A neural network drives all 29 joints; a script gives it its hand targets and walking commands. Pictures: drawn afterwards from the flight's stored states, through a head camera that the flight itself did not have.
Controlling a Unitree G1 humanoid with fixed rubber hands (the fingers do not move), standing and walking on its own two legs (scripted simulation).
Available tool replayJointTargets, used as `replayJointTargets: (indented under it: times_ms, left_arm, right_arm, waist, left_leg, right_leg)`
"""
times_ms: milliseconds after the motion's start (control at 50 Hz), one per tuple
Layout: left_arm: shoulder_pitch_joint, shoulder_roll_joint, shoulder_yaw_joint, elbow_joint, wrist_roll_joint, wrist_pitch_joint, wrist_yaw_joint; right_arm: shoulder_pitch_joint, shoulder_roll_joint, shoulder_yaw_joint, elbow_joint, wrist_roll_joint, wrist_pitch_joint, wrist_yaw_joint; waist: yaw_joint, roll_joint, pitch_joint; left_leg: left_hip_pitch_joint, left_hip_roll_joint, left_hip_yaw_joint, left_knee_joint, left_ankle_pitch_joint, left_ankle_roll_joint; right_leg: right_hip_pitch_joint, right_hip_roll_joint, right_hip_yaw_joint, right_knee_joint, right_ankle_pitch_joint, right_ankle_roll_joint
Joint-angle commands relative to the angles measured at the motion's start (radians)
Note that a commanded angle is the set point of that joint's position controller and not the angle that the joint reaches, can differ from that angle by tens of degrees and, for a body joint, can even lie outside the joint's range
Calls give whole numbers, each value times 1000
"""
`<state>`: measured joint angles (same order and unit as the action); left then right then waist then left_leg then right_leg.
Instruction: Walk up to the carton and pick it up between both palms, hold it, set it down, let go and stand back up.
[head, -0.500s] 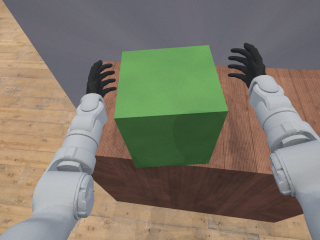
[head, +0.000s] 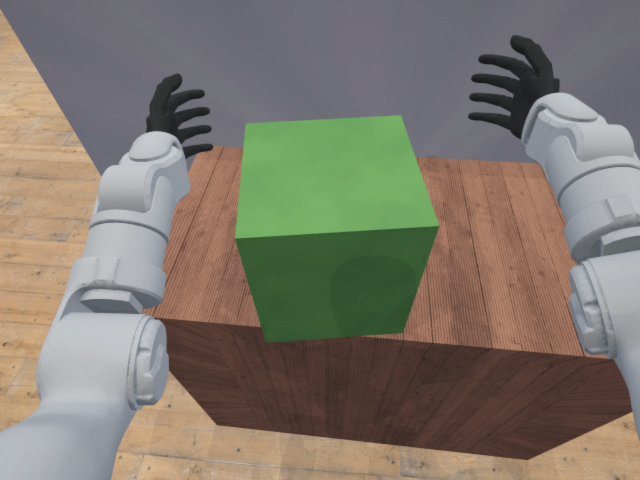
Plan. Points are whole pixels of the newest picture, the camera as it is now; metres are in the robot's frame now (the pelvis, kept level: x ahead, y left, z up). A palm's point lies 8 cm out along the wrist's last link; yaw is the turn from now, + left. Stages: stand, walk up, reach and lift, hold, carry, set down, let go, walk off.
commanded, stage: set down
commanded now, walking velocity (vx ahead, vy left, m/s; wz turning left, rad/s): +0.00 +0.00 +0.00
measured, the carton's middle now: (329, 235) +0.44 +0.06 +0.04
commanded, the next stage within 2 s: none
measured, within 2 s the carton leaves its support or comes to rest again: neither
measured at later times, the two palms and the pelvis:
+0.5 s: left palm (166, 193) +0.38 +0.25 +0.16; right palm (534, 163) +0.46 -0.17 +0.18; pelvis -0.01 +0.00 +0.00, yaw +1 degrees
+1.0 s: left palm (174, 252) +0.33 +0.23 +0.12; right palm (544, 234) +0.41 -0.19 +0.13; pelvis +0.00 +0.00 +0.00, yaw +0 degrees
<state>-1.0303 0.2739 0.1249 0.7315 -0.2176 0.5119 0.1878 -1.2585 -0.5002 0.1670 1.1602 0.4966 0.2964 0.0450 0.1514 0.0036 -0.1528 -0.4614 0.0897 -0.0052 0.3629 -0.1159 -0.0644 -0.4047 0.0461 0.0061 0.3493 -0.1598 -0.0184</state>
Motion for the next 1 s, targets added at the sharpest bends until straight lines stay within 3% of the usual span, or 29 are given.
replayJointTargets:
  times_ms: [0, 20, 60, 100, 140, 200, 240, 260, 300, 320, 340, 360, 380, 400, 420, 440, 460, 480, 520, 540, 660, 720, 760, 800, 820, 880, 900, 920, 980]
  left_arm:
    - [-494, 175, 16, -93, -3, -24, -6]
    - [-514, 198, 28, -196, -19, -28, -3]
    - [-508, 179, 30, -235, 17, -7, -10]
    - [-515, 167, 16, -182, 14, 24, -21]
    - [-456, 169, 42, -237, 21, 32, -18]
    - [-369, 124, 31, -248, 43, 56, -30]
    - [-411, 155, 47, -312, 24, 57, -26]
    - [-371, 135, 32, -306, 22, 53, -28]
    - [-377, 147, 53, -419, 32, 36, -24]
    - [-293, 107, 53, -375, 54, 43, -28]
    - [-376, 139, 65, -423, 57, 45, -31]
    - [-287, 132, 81, -434, 57, 44, -26]
    - [-346, 132, 50, -438, 51, 50, -25]
    - [-199, 89, 62, -466, 67, 54, -28]
    - [-236, 118, 82, -508, 63, 56, -34]
    - [-151, 97, 89, -545, 80, 58, -39]
    - [-279, 130, 81, -604, 65, 52, -35]
    - [-170, 101, 91, -580, 67, 52, -33]
    - [-146, 82, 65, -598, 66, 63, -33]
    - [-182, 95, 68, -634, 52, 68, -29]
    - [20, 70, 115, -635, 79, 88, -43]
    - [21, 56, 102, -742, 84, 84, -37]
    - [91, 31, 86, -801, 85, 84, -39]
    - [128, 29, 91, -773, 86, 93, -55]
    - [140, 34, 111, -767, 102, 92, -56]
    - [230, 8, 87, -882, 104, 75, -46]
    - [173, 10, 85, -846, 103, 82, -48]
    - [283, -20, 83, -822, 111, 86, -55]
    - [242, 20, 77, -904, 84, 69, -50]
  right_arm:
    - [-468, -117, -21, -111, 5, -7, 10]
    - [-486, -134, -22, -216, 22, -19, 8]
    - [-454, -170, -61, -194, 11, -22, -2]
    - [-469, -182, -58, -128, 4, -7, -2]
    - [-425, -168, -29, -189, 13, -9, -2]
    - [-358, -172, -43, -163, 2, -8, 3]
    - [-409, -178, -41, -275, 3, -11, 13]
    - [-359, -164, -59, -268, -4, -14, 14]
    - [-332, -160, -87, -327, -15, -29, 8]
    - [-248, -149, -78, -271, -22, -27, 8]
    - [-326, -173, -119, -313, -35, -30, -1]
    - [-260, -167, -87, -353, -24, -37, 5]
    - [-306, -183, -134, -344, -42, -35, 2]
    - [-167, -157, -99, -350, -33, -39, 5]
    - [-217, -165, -95, -406, -27, -40, 5]
    - [-130, -161, -99, -426, -24, -51, 3]
    - [-248, -183, -143, -473, -35, -56, -1]
    - [-151, -155, -111, -472, -30, -57, 3]
    - [-128, -162, -141, -474, -42, -54, -1]
    - [-156, -164, -139, -513, -32, -49, 2]
    - [-12, -135, -111, -592, -39, -48, -1]
    - [19, -140, -156, -642, -51, -49, 2]
    - [109, -137, -173, -674, -60, -61, -3]
    - [125, -136, -166, -689, -59, -58, -11]
    - [140, -129, -152, -689, -56, -58, -12]
    - [243, -117, -166, -749, -55, -81, -10]
    - [183, -123, -165, -735, -52, -73, -11]
    - [283, -111, -148, -717, -49, -73, -10]
    - [233, -134, -186, -850, -64, -95, -18]
  waist:
    - [10, -65, -480]
    - [28, -64, -595]
    - [-13, 5, -610]
    - [-39, -4, -503]
    - [-18, -50, -528]
    - [-57, -41, -471]
    - [-14, -52, -506]
    - [-41, -55, -507]
    - [-42, -30, -580]
    - [-58, -27, -509]
    - [-66, 9, -536]
    - [-28, -16, -532]
    - [-76, 2, -517]
    - [-51, -10, -499]
    - [-44, -26, -516]
    - [-52, -21, -526]
    - [-67, 3, -558]
    - [-49, -26, -518]
    - [-77, -22, -476]
    - [-63, -17, -477]
    - [-36, -81, -394]
    - [-47, -51, -432]
    - [-80, -28, -448]
    - [-88, -55, -364]
    - [-67, -54, -357]
    - [-73, -27, -355]
    - [-84, -9, -330]
    - [-96, -35, -292]
    - [-88, -50, -335]
  left_leg:
    - [242, -83, 54, 9, 165, 37]
    - [257, -87, 64, 19, 233, 35]
    - [299, -83, 52, 33, 326, 5]
    - [300, -80, 46, 21, 272, 5]
    - [317, -84, 47, 16, 289, 21]
    - [357, -78, 34, 11, 314, 14]
    - [341, -86, 48, 9, 288, 20]
    - [338, -84, 39, 11, 273, 24]
    - [347, -89, 45, 12, 286, 21]
    - [362, -84, 36, 11, 298, 22]
    - [351, -91, 44, 11, 264, 16]
    - [368, -90, 48, 12, 282, 21]
    - [359, -87, 39, 5, 237, 18]
    - [389, -86, 39, 13, 287, 21]
    - [380, -91, 46, 16, 306, 24]
    - [395, -90, 43, 17, 340, 21]
    - [377, -95, 45, 22, 314, 16]
    - [385, -94, 42, 23, 300, 26]
    - [393, -91, 41, 7, 255, 31]
    - [388, -90, 45, 4, 225, 35]
    - [375, -97, 52, -6, 200, 63]
    - [394, -95, 52, -15, 182, 51]
    - [442, -96, 47, 6, 258, 41]
    - [435, -101, 48, 1, 228, 48]
    - [427, -103, 49, -8, 207, 53]
    - [458, -99, 44, -3, 254, 45]
    - [444, -103, 45, 1, 227, 42]
    - [468, -99, 39, 0, 237, 49]
    - [444, -106, 49, -7, 194, 55]
  right_leg:
    - [229, 14, -9, -9, 211, 69]
    - [272, 15, -6, 3, 302, 76]
    - [306, 30, -26, 26, 422, 70]
    - [256, 28, -32, 4, 348, 66]
    - [301, 26, -30, 4, 381, 74]
    - [297, 36, -39, 1, 393, 68]
    - [294, 32, -33, -5, 328, 67]
    - [288, 28, -33, -7, 327, 68]
    - [314, 26, -27, 4, 363, 68]
    - [320, 28, -28, 7, 382, 65]
    - [302, 21, -26, 2, 357, 68]
    - [322, 26, -25, 8, 355, 66]
    - [269, 28, -37, 1, 303, 64]
    - [305, 30, -32, 2, 338, 58]
    - [322, 28, -27, 4, 356, 65]
    - [346, 31, -30, 14, 414, 66]
    - [314, 31, -34, 19, 381, 69]
    - [318, 30, -34, 16, 354, 65]
    - [283, 33, -32, 0, 292, 60]
    - [256, 30, -31, -4, 237, 55]
    - [297, 19, -7, -5, 253, 70]
    - [283, 27, -13, -2, 213, 58]
    - [298, 27, -15, 4, 302, 55]
    - [279, 22, -11, -7, 291, 61]
    - [283, 19, -8, -6, 269, 63]
    - [279, 25, -14, -7, 274, 50]
    - [250, 20, -9, -11, 253, 48]
    - [265, 22, -5, -14, 284, 46]
    - [255, 20, -6, -10, 241, 56]
